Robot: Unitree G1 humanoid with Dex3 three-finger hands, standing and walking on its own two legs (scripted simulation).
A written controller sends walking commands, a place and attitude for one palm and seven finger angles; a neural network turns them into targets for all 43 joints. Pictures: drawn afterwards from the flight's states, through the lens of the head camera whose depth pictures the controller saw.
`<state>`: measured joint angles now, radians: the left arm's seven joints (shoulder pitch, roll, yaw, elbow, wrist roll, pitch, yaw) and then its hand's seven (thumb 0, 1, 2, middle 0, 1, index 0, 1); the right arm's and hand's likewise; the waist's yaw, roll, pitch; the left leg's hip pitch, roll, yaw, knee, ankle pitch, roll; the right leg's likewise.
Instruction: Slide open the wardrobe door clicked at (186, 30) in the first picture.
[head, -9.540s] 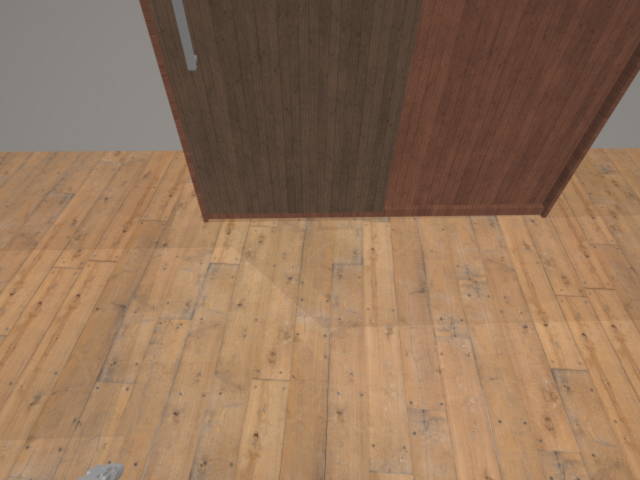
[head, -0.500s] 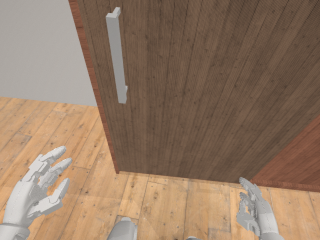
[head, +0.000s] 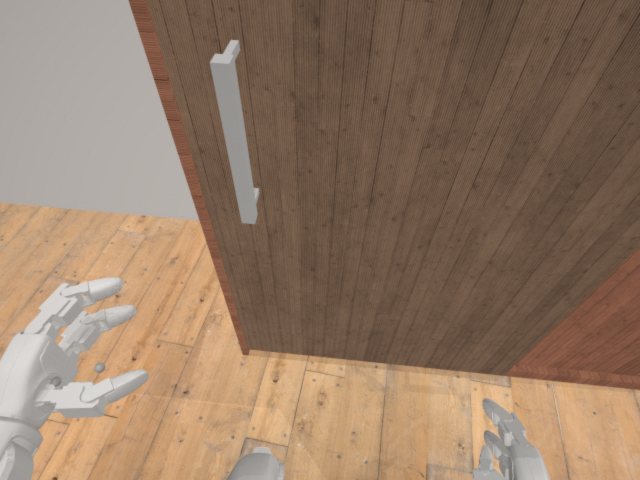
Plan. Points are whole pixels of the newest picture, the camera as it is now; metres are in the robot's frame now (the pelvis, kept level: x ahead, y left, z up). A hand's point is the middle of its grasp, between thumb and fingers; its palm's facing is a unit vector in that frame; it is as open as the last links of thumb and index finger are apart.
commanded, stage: raise the hand with hooked fingers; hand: left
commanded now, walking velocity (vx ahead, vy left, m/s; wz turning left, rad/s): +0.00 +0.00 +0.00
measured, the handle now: (242, 143) +0.53 +0.15 +0.13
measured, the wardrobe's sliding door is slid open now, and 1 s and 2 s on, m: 0.00 0.00 0.00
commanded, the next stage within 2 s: move the hooked fingers beside the handle in 1.24 s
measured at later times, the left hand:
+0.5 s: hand (65, 312) +0.25 +0.28 +0.13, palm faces +0.03 -1.00 -0.05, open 13.8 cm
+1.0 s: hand (74, 272) +0.28 +0.27 +0.16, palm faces +0.02 -1.00 -0.04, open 14.0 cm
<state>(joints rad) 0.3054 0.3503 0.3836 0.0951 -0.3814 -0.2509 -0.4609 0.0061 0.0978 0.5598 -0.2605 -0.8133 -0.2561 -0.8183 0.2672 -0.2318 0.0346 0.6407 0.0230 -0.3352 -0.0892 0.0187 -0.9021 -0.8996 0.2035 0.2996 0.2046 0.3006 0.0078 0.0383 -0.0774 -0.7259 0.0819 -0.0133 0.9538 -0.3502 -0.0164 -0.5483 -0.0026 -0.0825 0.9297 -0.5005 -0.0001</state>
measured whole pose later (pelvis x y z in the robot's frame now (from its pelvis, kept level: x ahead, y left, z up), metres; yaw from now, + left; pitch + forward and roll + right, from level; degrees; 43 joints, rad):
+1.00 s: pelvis +0.01 +0.00 +0.04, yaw +0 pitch +0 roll -1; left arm -0.02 0.42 0.43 0.28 -0.35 -0.07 -0.50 -0.01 -0.50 0.30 -0.30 -1.20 -0.30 -1.20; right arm 0.27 -0.27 0.07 0.63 0.05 -0.29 -0.12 0.02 -0.90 -0.90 0.20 0.30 0.20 0.30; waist 0.02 0.04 -0.02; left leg -0.42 0.06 0.02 0.65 -0.23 -0.01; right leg -0.26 -0.01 -0.07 0.63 -0.38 0.00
